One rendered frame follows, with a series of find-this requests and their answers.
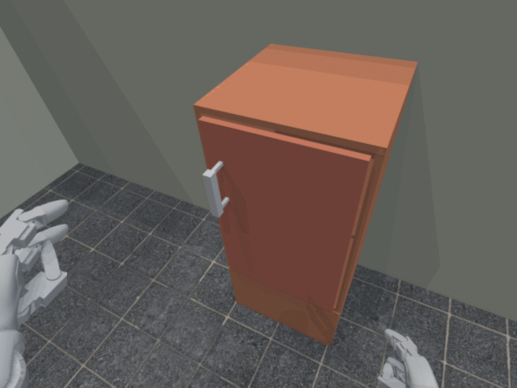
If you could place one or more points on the handle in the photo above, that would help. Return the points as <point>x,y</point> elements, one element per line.
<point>213,192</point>

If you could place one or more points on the left robot forearm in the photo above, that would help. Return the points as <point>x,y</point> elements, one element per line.
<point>13,369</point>

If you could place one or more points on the right robot hand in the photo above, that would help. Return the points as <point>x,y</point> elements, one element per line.
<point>414,373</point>

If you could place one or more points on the left robot hand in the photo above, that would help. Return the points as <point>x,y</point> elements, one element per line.
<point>20,248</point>

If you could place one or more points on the cupboard door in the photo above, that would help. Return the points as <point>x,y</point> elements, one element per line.
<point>292,207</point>

